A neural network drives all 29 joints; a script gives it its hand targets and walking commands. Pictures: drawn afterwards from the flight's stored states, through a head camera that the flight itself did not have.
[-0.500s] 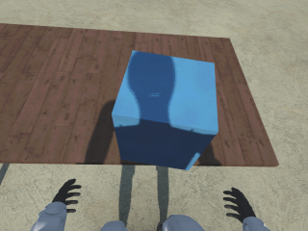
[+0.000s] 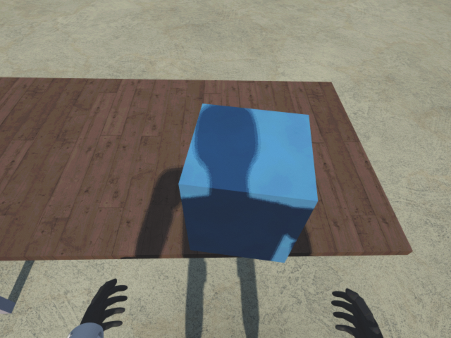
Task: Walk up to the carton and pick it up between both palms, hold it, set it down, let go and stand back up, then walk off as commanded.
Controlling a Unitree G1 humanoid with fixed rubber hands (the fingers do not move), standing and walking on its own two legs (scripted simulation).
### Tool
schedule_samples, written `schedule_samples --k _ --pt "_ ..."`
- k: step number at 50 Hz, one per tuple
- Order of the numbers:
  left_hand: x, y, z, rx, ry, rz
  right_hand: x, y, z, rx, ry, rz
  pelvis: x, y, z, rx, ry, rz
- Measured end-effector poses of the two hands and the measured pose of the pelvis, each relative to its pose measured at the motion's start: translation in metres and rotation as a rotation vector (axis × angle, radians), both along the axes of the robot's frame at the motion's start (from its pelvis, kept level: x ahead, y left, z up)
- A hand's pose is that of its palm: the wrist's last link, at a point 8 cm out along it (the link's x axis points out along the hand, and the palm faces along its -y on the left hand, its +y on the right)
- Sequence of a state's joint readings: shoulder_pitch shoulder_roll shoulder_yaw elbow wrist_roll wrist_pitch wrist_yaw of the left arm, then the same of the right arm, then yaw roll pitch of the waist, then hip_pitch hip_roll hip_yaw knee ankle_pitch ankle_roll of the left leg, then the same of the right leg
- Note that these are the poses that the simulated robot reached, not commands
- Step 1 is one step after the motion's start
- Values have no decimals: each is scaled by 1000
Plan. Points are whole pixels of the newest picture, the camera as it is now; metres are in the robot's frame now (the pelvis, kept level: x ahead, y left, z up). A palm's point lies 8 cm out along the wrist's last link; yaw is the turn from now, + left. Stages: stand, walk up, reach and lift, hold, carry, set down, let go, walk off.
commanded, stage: reach and lift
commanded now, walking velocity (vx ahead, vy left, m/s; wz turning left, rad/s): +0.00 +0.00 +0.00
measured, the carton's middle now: (245, 187) +0.39 -0.03 +0.01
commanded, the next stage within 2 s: none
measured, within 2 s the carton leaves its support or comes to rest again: neither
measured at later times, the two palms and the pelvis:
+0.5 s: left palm (87, 323) +0.15 +0.24 -0.04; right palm (355, 322) +0.15 -0.21 -0.03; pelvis +0.00 +0.01 +0.00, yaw +0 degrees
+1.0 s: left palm (96, 304) +0.17 +0.22 -0.01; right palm (344, 296) +0.18 -0.18 +0.01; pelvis +0.01 +0.01 +0.00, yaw +2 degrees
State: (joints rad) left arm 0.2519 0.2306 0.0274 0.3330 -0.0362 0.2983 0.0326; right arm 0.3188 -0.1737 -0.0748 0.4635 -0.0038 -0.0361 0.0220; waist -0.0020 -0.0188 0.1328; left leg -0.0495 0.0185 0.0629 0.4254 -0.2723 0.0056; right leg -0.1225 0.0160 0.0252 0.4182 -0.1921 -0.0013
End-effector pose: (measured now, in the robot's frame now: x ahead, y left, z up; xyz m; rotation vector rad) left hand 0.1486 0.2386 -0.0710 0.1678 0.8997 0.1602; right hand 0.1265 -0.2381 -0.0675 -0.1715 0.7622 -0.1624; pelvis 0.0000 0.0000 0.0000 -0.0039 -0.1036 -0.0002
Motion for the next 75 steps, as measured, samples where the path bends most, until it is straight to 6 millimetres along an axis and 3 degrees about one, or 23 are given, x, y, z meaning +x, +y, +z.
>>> schedule_samples --k 15,46,57,75 --pt "-8 0 17 -40 -164 21 5 22 17 48 -103 -21 -1 7 3 -2 -5 4" --pt "15 -17 60 -144 -516 -8 45 54 68 126 -410 -21 10 11 2 -16 -13 27" --pt "38 -21 72 -158 -527 -26 65 47 81 128 -431 -32 11 10 2 -13 -8 23" --pt "106 -23 121 -150 -558 -58 112 37 120 131 -484 -21 15 4 5 -9 7 15"
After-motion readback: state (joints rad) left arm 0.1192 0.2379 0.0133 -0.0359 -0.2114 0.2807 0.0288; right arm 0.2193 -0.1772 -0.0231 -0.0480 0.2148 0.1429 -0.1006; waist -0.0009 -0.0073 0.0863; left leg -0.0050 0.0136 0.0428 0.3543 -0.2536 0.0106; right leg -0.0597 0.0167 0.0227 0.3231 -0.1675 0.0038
